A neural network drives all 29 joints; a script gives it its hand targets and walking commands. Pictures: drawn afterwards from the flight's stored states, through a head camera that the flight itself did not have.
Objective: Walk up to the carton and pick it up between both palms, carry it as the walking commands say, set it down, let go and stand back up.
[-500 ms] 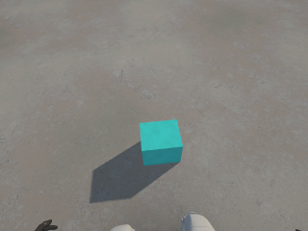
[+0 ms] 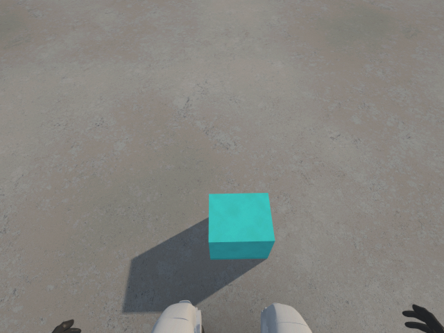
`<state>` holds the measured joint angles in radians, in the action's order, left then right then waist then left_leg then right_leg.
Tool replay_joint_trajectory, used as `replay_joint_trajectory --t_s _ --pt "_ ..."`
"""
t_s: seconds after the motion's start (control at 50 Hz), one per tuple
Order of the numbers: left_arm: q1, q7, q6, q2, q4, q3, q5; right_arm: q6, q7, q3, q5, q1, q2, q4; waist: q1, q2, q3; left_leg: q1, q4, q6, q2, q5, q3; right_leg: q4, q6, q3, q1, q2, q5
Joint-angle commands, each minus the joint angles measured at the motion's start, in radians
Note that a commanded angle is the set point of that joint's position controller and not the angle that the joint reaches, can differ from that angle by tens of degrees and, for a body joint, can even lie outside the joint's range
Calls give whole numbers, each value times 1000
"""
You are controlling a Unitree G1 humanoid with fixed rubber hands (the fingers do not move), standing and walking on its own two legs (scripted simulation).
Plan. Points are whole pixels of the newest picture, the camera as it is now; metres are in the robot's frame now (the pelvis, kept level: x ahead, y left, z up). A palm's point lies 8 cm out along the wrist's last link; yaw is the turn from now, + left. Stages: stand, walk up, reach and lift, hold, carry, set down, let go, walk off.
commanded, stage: walk up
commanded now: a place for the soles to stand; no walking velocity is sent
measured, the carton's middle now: (238, 226) +0.56 -0.03 -0.63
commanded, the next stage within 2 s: none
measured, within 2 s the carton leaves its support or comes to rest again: neither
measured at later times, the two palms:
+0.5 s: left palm (89, 285) +0.19 +0.28 -0.08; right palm out of the picture +0.12 -0.34 -0.09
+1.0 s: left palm (75, 293) +0.17 +0.29 -0.07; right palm out of the picture +0.12 -0.37 -0.06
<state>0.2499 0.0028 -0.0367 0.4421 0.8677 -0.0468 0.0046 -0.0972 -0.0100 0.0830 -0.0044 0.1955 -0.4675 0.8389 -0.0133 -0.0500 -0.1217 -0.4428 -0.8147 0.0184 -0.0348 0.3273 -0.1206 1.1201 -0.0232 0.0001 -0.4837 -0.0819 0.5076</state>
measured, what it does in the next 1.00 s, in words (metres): steps on the spot: right foot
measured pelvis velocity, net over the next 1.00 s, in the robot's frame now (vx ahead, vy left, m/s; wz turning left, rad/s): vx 0.06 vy -0.03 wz -0.02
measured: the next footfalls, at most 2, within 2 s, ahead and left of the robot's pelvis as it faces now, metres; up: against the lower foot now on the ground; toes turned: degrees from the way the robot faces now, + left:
right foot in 0.08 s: +0.11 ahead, -0.14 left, +0.00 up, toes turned -4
right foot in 1.08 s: +0.15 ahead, -0.19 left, +0.00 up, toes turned +4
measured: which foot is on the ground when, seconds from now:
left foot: down 0.00-1.00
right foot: up 0.00-0.06, down 0.08-0.86, up 0.88-1.00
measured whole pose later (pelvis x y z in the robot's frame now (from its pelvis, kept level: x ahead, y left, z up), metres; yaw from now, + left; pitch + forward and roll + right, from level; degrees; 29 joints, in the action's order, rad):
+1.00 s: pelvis +0.06 -0.03 +0.03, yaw -1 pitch -2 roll +3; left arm 0.08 0.08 0.04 0.43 0.97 -0.09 0.05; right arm -0.08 -0.04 0.09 -0.03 0.17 -0.42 1.04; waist 0.00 -0.06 -0.07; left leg -0.20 -0.50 -0.02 -0.04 0.26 -0.11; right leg 0.86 -0.01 0.02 -0.38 -0.08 0.44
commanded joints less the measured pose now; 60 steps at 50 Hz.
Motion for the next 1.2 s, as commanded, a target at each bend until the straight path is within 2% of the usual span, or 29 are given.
replay_joint_trajectory --t_s 0.0,0.04,0.06,0.08,0.1,0.14,0.16,0.2,0.24,0.28,0.34,0.44,0.52,0.58,0.6,0.82,0.84,0.86,0.88,0.9,0.92,0.94,0.98,1.02,1.06,1.08,1.1,1.14,1.18 --pt "113 -9 -17 163 -10 -52 -6 0 -12 42 2 2 -230 -33 -6 217 170 15 230 223 -298 -528 272 -208 -15 -20 112 -10 -105" --pt "108 -15 -18 160 12 -61 -2 16 -10 26 15 -41 -196 -34 -33 177 211 8 117 140 -230 -449 192 -361 -36 -38 216 44 -264" --pt "70 -18 -23 215 1 -72 12 22 -8 19 19 -30 -176 -37 -14 121 246 -46 41 89 -196 -306 166 -426 -52 48 261 -10 -399" --pt "5 -23 -27 285 -24 -84 11 28 -14 8 21 -36 -137 -27 0 -88 237 -51 -99 19 -75 -143 73 -569 -123 299 181 -151 -388" --pt "-46 -18 -21 274 -19 -72 -6 39 -25 9 27 -61 -155 4 6 -72 202 21 -104 11 -29 8 59 -578 -199 352 90 -202 -387" --pt "-128 -21 -11 247 -17 -48 -7 41 -24 14 30 -49 -176 52 33 -8 198 103 -36 14 -27 -36 83 -531 -179 260 34 -164 -393" --pt "-150 -21 -8 211 -3 -30 -9 35 -22 8 25 -43 -172 75 47 -64 172 150 29 29 -51 -108 103 -502 -136 194 13 -119 -435" --pt "-167 -21 -1 192 16 -31 -11 28 -18 7 10 -67 -213 95 26 12 182 114 155 66 -153 -153 225 -420 -51 88 64 -41 -383" --pt "-150 -20 4 192 56 -32 -19 30 -19 -3 5 -96 -210 115 4 38 232 99 133 59 -155 -230 203 -450 -51 95 162 -46 -385" --pt "-185 -20 5 203 74 -32 -11 41 -24 -9 19 -122 -187 131 14 -56 205 106 114 40 -113 -177 155 -512 -69 123 172 -67 -434" --pt "-236 -19 5 189 92 -26 -11 44 -19 -10 11 -129 -149 175 25 -30 206 173 109 29 -58 -133 100 -578 -95 166 143 -115 -401" --pt "-289 -12 16 161 118 -13 -4 45 -12 -19 3 -157 -166 204 21 -20 168 170 247 38 -115 -129 136 -609 -38 96 159 -57 -302" --pt "-309 -6 15 164 130 -21 -9 44 -7 -29 0 -179 -150 219 25 59 203 203 287 25 -106 -166 126 -642 -37 94 219 -73 -330" --pt "-308 -3 15 169 155 -15 -2 45 -6 -33 8 -206 -144 235 21 -17 208 230 332 21 -115 -188 125 -654 -27 93 249 -62 -386" --pt "-311 -1 18 160 144 -18 -7 43 -6 -31 2 -195 -158 230 14 34 177 201 335 20 -112 -190 115 -650 -35 80 252 -64 -387" --pt "-301 7 24 133 185 -3 -6 53 -2 -29 2 -230 -139 240 25 63 171 276 440 9 -133 -220 132 -747 -14 57 284 -54 -426" --pt "-304 39 42 202 93 -55 41 37 -13 27 -2 -9 -253 252 80 12 237 420 477 93 -180 123 255 -617 -32 1 147 5 -41" --pt "-340 56 57 176 71 -54 50 32 -25 57 -13 65 -319 268 113 128 148 518 585 176 -305 312 428 -412 -21 -47 -76 45 13" --pt "-341 65 68 164 37 -67 62 21 -34 86 -20 82 -348 250 125 172 93 521 634 241 -406 347 545 -243 -4 27 -210 -12 19" --pt "-329 70 72 153 5 -66 61 10 -43 90 -23 71 -341 215 110 143 51 456 627 278 -451 299 581 -177 9 96 -245 -57 -18" --pt "-290 73 71 160 14 -84 51 1 -47 86 -17 34 -296 186 71 82 51 462 586 261 -421 187 518 -159 12 126 -236 -88 -69" --pt "-246 78 69 151 -4 -88 44 -2 -50 91 -26 0 -306 162 44 155 75 417 547 241 -392 115 428 -206 12 132 -173 -105 -54" --pt "-203 91 61 156 -9 -96 54 -2 -46 87 -32 -31 -271 123 38 140 82 291 512 220 -336 79 338 -280 18 46 -29 -56 -9" --pt "-85 88 53 147 15 -110 38 9 -24 71 -36 -121 -255 88 -23 235 106 76 443 145 -233 158 192 -440 3 -51 236 3 -144" --pt "0 68 50 174 40 -116 46 28 -20 37 -40 -90 -179 79 -67 45 105 -95 221 92 -140 273 131 -564 -17 -71 414 62 -107" --pt "68 49 38 259 34 -127 47 31 -20 3 -31 -78 -92 43 -109 -242 92 -227 -95 24 26 276 38 -833 -89 300 395 -165 178" --pt "12 51 29 354 0 -146 41 37 -29 10 -11 -94 -142 38 -103 -238 103 -248 -272 15 87 301 176 -964 -219 586 319 -313 344" --pt "-91 28 28 298 -41 -128 31 24 -33 21 0 9 -199 75 -24 -84 69 -195 -284 12 -22 215 213 -831 -242 429 275 -309 136" --pt "-151 20 27 249 -72 -105 28 14 -28 12 -1 92 -197 111 15 -144 50 -32 -85 -8 -45 214 139 -731 -208 227 148 -243 -131"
